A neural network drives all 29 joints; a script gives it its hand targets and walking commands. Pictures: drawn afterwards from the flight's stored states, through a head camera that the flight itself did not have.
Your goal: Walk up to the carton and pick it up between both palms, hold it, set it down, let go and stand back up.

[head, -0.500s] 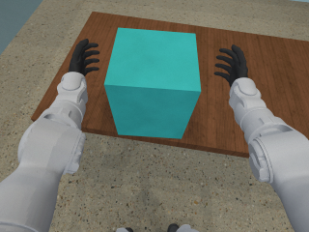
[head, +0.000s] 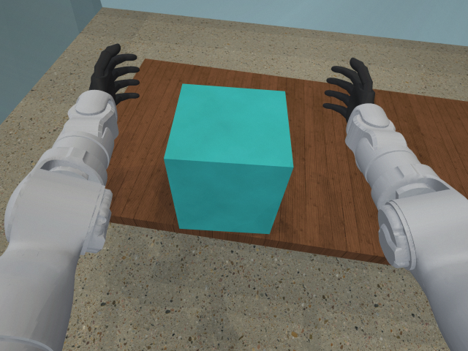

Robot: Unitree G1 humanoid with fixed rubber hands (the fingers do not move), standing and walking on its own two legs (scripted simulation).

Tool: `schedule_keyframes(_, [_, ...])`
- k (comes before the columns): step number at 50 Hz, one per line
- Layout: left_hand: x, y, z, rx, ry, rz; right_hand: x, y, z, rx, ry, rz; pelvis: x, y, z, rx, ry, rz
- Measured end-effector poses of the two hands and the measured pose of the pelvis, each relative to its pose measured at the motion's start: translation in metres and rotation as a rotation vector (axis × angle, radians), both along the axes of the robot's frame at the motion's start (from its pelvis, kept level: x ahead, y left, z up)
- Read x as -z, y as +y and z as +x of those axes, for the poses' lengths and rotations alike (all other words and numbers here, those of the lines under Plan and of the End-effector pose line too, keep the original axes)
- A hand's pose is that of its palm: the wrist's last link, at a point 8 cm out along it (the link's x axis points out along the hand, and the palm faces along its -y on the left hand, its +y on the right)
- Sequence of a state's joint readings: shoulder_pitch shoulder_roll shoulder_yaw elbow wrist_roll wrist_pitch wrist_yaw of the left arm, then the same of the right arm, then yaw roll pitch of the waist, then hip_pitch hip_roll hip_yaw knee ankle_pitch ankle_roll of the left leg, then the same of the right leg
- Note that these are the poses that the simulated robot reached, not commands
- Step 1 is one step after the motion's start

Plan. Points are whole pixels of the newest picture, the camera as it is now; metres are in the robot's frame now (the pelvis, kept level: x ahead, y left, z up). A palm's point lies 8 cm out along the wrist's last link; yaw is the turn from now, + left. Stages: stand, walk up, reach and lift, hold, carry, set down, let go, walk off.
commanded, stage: set down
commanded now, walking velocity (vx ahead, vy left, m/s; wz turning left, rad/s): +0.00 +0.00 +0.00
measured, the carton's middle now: (229, 164) +0.50 +0.00 -0.01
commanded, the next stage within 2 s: none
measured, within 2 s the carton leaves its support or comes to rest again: neither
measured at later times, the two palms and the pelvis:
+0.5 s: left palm (106, 148) +0.44 +0.21 +0.11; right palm (343, 155) +0.42 -0.19 +0.11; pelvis +0.00 +0.00 +0.01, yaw +0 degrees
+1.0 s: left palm (106, 192) +0.38 +0.22 +0.06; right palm (339, 195) +0.37 -0.18 +0.06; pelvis -0.01 +0.01 +0.00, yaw +0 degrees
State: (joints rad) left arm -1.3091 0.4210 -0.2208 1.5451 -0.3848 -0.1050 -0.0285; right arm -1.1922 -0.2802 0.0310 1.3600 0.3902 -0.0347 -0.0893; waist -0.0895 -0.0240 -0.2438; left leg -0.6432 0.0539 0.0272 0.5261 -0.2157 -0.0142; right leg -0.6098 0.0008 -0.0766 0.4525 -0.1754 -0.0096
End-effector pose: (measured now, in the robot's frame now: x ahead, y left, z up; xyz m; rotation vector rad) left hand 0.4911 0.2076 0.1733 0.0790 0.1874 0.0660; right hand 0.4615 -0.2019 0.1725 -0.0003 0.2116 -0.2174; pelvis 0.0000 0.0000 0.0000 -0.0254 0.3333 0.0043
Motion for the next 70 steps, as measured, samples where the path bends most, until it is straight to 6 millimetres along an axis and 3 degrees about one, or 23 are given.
schedule_keyframes(6, [-0.011, -0.001, 0.001, 0.005, 0.014, -0.002, -0.011, -0.004, 0.0, -0.001, 0.008, 0.001, -0.004, 0.001, 0.004, 0.008, -0.039, 0.0])
schedule_keyframes(10, [-0.006, 0.0, -0.004, 0.013, 0.034, 0.005, -0.007, -0.004, -0.002, -0.005, 0.021, -0.005, -0.007, 0.001, 0.005, 0.011, -0.065, 0.001])
schedule_keyframes(23, [0.063, 0.006, -0.05, 0.024, 0.069, -0.006, 0.063, 0.013, -0.041, -0.038, 0.047, 0.018, -0.009, 0.001, -0.002, 0.009, -0.115, 0.002])
schedule_keyframes(35, [0.065, -0.001, -0.067, 0.039, 0.044, -0.021, 0.068, 0.009, -0.063, -0.014, 0.034, 0.002, -0.006, 0.003, -0.009, 0.011, -0.149, 0.005])
schedule_keyframes(48, [0.11, 0.011, -0.104, 0.007, 0.068, -0.027, 0.11, 0.018, -0.092, -0.033, 0.055, 0.021, -0.004, 0.005, -0.012, 0.006, -0.177, 0.006])
schedule_keyframes(70, [0.158, 0.018, -0.16, 0.016, 0.068, -0.029, 0.16, 0.021, -0.149, -0.01, 0.05, 0.037, -0.003, 0.006, -0.004, -0.002, -0.259, -0.002])
